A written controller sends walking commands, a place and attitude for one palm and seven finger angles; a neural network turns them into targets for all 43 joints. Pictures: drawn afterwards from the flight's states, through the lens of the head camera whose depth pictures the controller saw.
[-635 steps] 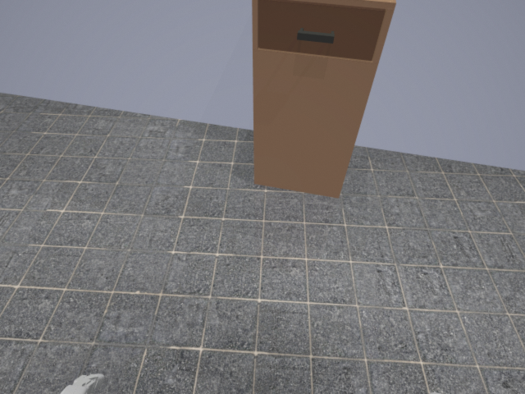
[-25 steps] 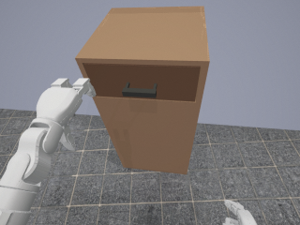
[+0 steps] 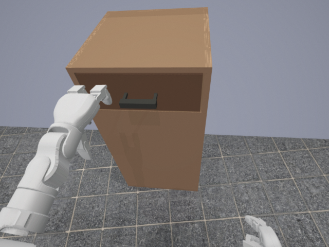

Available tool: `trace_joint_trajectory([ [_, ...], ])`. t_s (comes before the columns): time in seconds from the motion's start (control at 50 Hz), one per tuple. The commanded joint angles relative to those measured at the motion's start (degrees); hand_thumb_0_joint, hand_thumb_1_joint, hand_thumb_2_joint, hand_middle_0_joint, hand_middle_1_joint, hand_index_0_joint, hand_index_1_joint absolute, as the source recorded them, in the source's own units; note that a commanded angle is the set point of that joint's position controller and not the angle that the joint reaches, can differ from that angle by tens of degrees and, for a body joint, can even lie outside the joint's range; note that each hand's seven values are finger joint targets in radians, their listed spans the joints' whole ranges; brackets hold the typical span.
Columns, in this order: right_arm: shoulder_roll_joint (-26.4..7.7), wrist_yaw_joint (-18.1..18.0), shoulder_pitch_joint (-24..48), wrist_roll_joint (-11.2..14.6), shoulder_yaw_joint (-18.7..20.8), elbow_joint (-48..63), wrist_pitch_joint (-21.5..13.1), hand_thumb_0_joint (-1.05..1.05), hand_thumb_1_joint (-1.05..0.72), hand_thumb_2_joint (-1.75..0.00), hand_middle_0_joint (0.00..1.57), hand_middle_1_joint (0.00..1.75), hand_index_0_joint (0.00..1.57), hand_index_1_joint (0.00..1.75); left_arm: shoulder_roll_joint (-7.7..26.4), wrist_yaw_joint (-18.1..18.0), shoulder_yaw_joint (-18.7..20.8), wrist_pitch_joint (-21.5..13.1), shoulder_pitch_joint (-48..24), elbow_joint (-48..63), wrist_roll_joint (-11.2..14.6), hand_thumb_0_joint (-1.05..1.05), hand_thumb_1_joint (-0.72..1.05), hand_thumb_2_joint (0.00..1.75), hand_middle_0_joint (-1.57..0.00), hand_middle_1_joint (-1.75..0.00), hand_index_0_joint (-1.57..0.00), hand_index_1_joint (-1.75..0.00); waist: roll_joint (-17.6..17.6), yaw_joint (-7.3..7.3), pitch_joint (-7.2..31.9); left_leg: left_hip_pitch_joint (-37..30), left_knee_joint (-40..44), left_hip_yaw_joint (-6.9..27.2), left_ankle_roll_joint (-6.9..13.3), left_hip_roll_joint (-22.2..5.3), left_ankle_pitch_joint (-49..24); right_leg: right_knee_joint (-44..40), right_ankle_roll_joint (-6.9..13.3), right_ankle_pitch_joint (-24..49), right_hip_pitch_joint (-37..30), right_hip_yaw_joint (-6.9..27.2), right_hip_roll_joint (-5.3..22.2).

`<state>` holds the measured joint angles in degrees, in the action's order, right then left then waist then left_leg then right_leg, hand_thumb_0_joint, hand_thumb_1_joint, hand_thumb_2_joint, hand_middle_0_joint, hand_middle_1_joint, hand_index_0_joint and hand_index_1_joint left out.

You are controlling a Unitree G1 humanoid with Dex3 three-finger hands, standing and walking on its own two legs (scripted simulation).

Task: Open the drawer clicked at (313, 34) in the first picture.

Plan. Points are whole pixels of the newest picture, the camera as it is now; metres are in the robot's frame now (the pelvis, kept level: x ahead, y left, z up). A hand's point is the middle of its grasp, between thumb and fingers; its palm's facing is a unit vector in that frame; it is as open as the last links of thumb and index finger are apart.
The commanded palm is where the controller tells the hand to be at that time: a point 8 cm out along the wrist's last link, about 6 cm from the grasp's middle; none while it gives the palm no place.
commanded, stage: move the hooked fingers above the handle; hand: left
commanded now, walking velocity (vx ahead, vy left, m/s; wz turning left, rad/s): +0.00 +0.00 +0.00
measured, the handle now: (139, 99) +0.54 +0.16 +0.03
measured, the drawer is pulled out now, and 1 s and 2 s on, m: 0.00 0.00 0.00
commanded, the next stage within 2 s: lower the fingers behind the handle in 1.92 s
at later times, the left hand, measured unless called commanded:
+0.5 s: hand (112, 116) +0.39 +0.19 +0.11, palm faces +0.01 -0.04 -1.00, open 13.9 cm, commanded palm +0.38 +0.20 +0.17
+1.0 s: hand (131, 105) +0.46 +0.16 +0.08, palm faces -0.01 -0.03 -1.00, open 13.9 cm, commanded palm +0.45 +0.17 +0.15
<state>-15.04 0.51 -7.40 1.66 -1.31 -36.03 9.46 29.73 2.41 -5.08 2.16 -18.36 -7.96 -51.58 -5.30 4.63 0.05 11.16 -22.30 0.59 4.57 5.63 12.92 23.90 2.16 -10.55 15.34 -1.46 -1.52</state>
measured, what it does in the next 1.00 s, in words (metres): stands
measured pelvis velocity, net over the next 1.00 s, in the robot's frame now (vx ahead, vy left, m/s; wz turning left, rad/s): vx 0.02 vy -0.01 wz -0.01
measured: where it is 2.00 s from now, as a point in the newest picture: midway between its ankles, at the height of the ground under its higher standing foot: outside the picture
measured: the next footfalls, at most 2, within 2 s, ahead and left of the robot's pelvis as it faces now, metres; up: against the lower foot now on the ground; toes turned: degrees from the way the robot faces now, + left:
none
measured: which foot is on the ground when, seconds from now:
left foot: down 0.00-1.00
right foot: down 0.00-1.00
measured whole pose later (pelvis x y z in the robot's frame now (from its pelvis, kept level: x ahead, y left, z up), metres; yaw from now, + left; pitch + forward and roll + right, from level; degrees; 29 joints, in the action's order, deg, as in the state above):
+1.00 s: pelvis +0.02 -0.01 -0.01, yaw -1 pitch +8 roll +1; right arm -14.4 -2.3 -12.9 2.4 0.8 -37.6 9.6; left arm 22.8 -5.9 -11.5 0.9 -39.9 -38.9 -56.0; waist -3.5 0.5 3.7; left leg 19.8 -28.5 -0.2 3.9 4.9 17.0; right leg 30.6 3.1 -14.5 24.5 -1.0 -2.3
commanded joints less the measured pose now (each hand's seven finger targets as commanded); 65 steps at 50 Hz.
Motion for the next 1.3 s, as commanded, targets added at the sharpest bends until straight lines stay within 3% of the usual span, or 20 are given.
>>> trace_joint_trajectory([
  [0.0, -6.0, -1.0, 5.9, -0.1, 2.4, 8.1, -2.4, 0.00, -0.90, -0.90, 0.20, 0.30, 0.20, 0.30, 11.1, -1.9, 6.0, -0.6, -20.5, 9.9, -0.4, 0.00, -0.50, 0.30, -0.30, -1.20, -0.30, -1.20, 5.1, -0.81, 17.0, 0.2, 1.3, 1.5, -3.9, -3.4, -16.6, -0.7, 1.0, 9.1, -11.7, 2.2, 1.2],
  [0.06, -6.0, -1.4, 5.1, -0.1, 2.8, 8.0, -2.6, 0.00, -0.90, -0.90, 0.20, 0.30, 0.20, 0.30, 12.0, -3.0, 7.1, -2.0, -21.8, 10.5, -0.4, 0.00, -0.50, 0.30, -0.30, -1.20, -0.30, -1.20, 3.8, -0.56, 18.6, 0.5, 0.7, 1.4, -3.7, -3.1, -17.4, -0.1, 1.0, 10.7, -12.4, 2.5, 1.3],
  [0.1, -6.0, -1.8, 4.7, -0.1, 2.7, 7.4, -2.7, 0.00, -0.90, -0.90, 0.20, 0.30, 0.20, 0.30, 12.7, -3.8, 7.8, -2.3, -23.2, 7.7, -0.2, 0.00, -0.50, 0.30, -0.30, -1.20, -0.30, -1.20, 5.7, -0.76, 17.9, 2.0, 0.8, 1.2, -3.2, -2.9, -15.5, -0.3, 0.8, 9.8, -12.5, 3.0, 1.5],
  [0.14, -6.1, -2.0, 4.3, -0.1, 2.9, 7.0, -2.7, 0.00, -0.90, -0.90, 0.20, 0.30, 0.20, 0.30, 15.4, -5.0, 10.8, -2.4, -21.7, 5.3, -0.4, 0.00, -0.50, 0.30, -0.30, -1.20, -0.30, -1.20, 6.0, 0.19, 18.8, 3.6, 0.7, 0.7, -2.9, -2.7, -15.7, 0.2, 0.8, 11.3, -14.4, 3.5, 1.6],
  [0.22, -6.1, -2.4, 4.1, 0.1, 2.9, 6.8, -2.4, 0.00, -0.90, -0.90, 0.20, 0.30, 0.20, 0.30, 13.0, -5.7, 8.2, -1.7, -24.6, 2.3, -0.6, 0.00, -0.50, 0.30, -0.30, -1.20, -0.30, -1.20, 6.0, -0.84, 18.4, 4.8, 0.4, 0.2, -2.6, -2.6, -14.7, 0.4, 0.5, 11.6, -13.8, 3.7, 2.0],
  [0.24, -6.3, -2.4, 3.8, 0.2, 3.1, 6.7, -2.5, 0.00, -0.90, -0.90, 0.20, 0.30, 0.20, 0.30, 13.7, -5.8, 8.4, -1.7, -25.4, 2.4, -0.9, 0.00, -0.50, 0.30, -0.30, -1.20, -0.30, -1.20, 5.3, -1.05, 18.9, 4.4, 0.1, 0.2, -2.6, -2.6, -15.2, 0.7, 0.6, 12.1, -13.4, 3.8, 1.9],
  [0.26, -6.1, -2.3, 3.9, 0.2, 3.2, 7.0, -2.4, 0.00, -0.90, -0.90, 0.20, 0.30, 0.20, 0.30, 11.8, -5.6, 6.3, -1.7, -26.1, 3.1, -1.1, 0.00, -0.50, 0.30, -0.30, -1.20, -0.30, -1.20, 3.9, -1.24, 19.8, 3.6, -0.2, 0.1, -2.6, -2.5, -15.7, 0.9, 0.6, 12.4, -13.1, 3.7, 1.9],
  [0.36, -6.2, -2.7, 3.1, 0.2, 3.4, 7.2, -2.2, 0.00, -0.90, -0.90, 0.20, 0.30, 0.20, 0.30, 9.8, -4.7, 4.3, -1.5, -26.7, 0.6, -0.9, 0.00, -0.50, 0.30, -0.30, -1.20, -0.30, -1.20, 7.0, -1.98, 19.7, 4.7, -1.1, -0.1, -2.1, -2.4, -14.7, 1.4, 0.2, 13.7, -12.8, 4.0, 2.1],
  [0.4, -6.3, -2.8, 2.9, 0.1, 3.5, 7.3, -2.2, 0.00, -0.90, -0.90, 0.20, 0.30, 0.20, 0.30, 12.1, -4.9, 6.2, -1.8, -26.9, 0.3, -1.1, 0.00, -0.50, 0.30, -0.30, -1.20, -0.30, -1.20, 6.5, -1.45, 20.6, 4.8, -1.4, -0.2, -2.1, -2.4, -15.0, 1.7, 0.2, 14.2, -13.5, 4.3, 2.2],
  [0.44, -6.1, -3.1, 2.6, 0.2, 3.3, 6.8, -2.0, 0.00, -0.90, -0.90, 0.20, 0.30, 0.20, 0.30, 10.4, -5.3, 4.7, -1.8, -29.2, -2.1, -1.2, 0.00, -0.50, 0.30, -0.30, -1.20, -0.30, -1.20, 7.4, -2.34, 19.0, 5.8, -1.4, -0.3, -2.1, -2.4, -13.1, 1.5, 0.1, 12.4, -11.7, 4.1, 2.2],
  [0.48, -6.3, -3.3, 2.4, 0.2, 3.5, 6.7, -2.2, 0.00, -0.90, -0.90, 0.20, 0.30, 0.20, 0.30, 12.2, -6.0, 6.2, -2.0, -30.8, -3.1, -1.6, 0.00, -0.50, 0.30, -0.30, -1.20, -0.30, -1.20, 6.8, -2.04, 19.8, 5.7, -1.7, -0.3, -2.0, -2.5, -13.1, 1.6, 0.2, 11.9, -11.5, 4.4, 2.0],
  [0.62, -5.8, -3.5, 0.4, 0.2, 3.7, 6.2, -2.2, 0.00, -0.90, -0.90, 0.20, 0.30, 0.20, 0.30, 10.9, -8.3, 4.6, -1.7, -36.4, -7.8, -2.8, 0.00, -0.50, 0.30, -0.30, -1.20, -0.30, -1.20, 5.5, -2.53, 22.7, 5.7, -2.8, -0.3, -2.2, -2.5, -14.5, 3.2, 0.4, 13.2, -11.0, 4.1, 2.1],
  [0.74, -5.9, -3.2, -1.2, 0.5, 4.0, 6.0, -1.8, 0.00, -0.90, -0.90, 0.20, 0.30, 0.20, 0.30, 5.4, -8.3, -0.6, -0.6, -40.7, -11.3, -3.5, 0.00, -0.50, 0.30, -0.30, -1.20, -0.30, -1.20, 6.3, -3.97, 22.7, 4.6, -3.7, 0.0, -2.3, -2.8, -16.4, 4.0, 0.6, 14.1, -7.9, 3.1, 1.6],
  [0.82, -6.0, -3.3, -2.5, 0.6, 4.2, 5.5, -1.6, 0.00, -0.90, -0.90, 0.20, 0.30, 0.20, 0.30, 5.0, -8.8, -0.8, -0.5, -44.2, -15.8, -3.7, 0.00, -0.50, 0.30, -0.30, -1.20, -0.30, -1.20, 7.3, -4.40, 21.9, 5.3, -4.0, 0.1, -2.3, -2.9, -14.7, 4.2, 0.6, 11.9, -6.1, 2.9, 1.4],
  [0.88, -6.3, -3.6, -3.6, 0.4, 4.3, 4.9, -1.6, 0.00, -0.90, -0.90, 0.20, 0.30, 0.20, 0.30, 7.8, -10.1, 1.9, -1.1, -46.8, -18.1, -4.4, 0.00, -0.50, 0.30, -0.30, -1.20, -0.30, -1.20, 7.8, -4.19, 23.9, 6.0, -4.3, 0.3, -2.4, -2.9, -15.5, 4.8, 0.7, 12.4, -6.9, 3.0, 1.3],
  [0.92, -5.8, -3.5, -4.3, 0.3, 4.4, 4.7, -1.8, 0.00, -0.90, -0.90, 0.20, 0.30, 0.20, 0.30, 6.3, -11.1, 0.8, -1.3, -48.5, -19.4, -4.7, 0.00, -0.50, 0.30, -0.30, -1.20, -0.30, -1.20, 5.8, -4.28, 24.7, 5.7, -4.7, 0.2, -2.5, -3.0, -16.8, 5.5, 0.9, 13.3, -6.2, 2.9, 1.2],
  [1.0, -6.1, -3.4, -6.2, 0.2, 4.7, 3.8, -1.9, 0.00, -0.90, -0.90, 0.20, 0.30, 0.20, 0.30, 4.8, -12.6, -0.1, -0.5, -51.6, -24.5, -5.1, 0.00, -0.50, 0.30, -0.30, -1.20, -0.30, -1.20, 6.9, -5.30, 25.2, 5.7, -5.4, 0.2, -2.7, -3.3, -18.0, 6.0, 0.9, 13.6, -4.3, 2.5, 0.8],
  [1.12, -6.2, -2.5, -7.2, -0.3, 5.2, 4.2, -1.5, 0.00, -0.90, -0.90, 0.20, 0.30, 0.20, 0.30, 6.2, -13.0, 1.9, -0.2, -49.1, -22.8, -5.7, 0.00, -0.50, 0.30, -0.30, -1.20, -0.30, -1.20, 4.8, -3.82, 30.5, 3.6, -6.2, 0.3, -3.4, -4.0, -27.4, 7.5, 1.0, 19.6, -7.1, 2.4, 0.8],
  [1.22, -6.4, -1.2, -6.5, 0.1, 5.6, 4.5, -0.9, 0.00, -0.90, -0.90, 0.20, 0.30, 0.20, 0.30, 0.9, -11.8, -1.9, 1.6, -44.8, -20.1, -4.8, 0.00, -0.50, 0.30, -0.30, -1.20, -0.30, -1.20, 6.3, -4.37, 27.5, 1.1, -6.2, 0.8, -3.7, -4.7, -30.3, 6.5, 0.7, 18.6, -4.3, 1.9, 0.4],
  [1.28, -6.7, -1.3, -5.7, 0.2, 5.4, 4.6, -0.7, 0.00, -0.90, -0.90, 0.20, 0.30, 0.20, 0.30, 3.5, -11.8, 0.0, 1.9, -44.7, -18.2, -4.7, 0.00, -0.50, 0.30, -0.30, -1.20, -0.30, -1.20, 7.8, -3.90, 26.4, 2.1, -5.3, 0.9, -3.6, -4.4, -27.3, 5.8, 0.9, 17.3, -5.7, 2.1, 0.4],
])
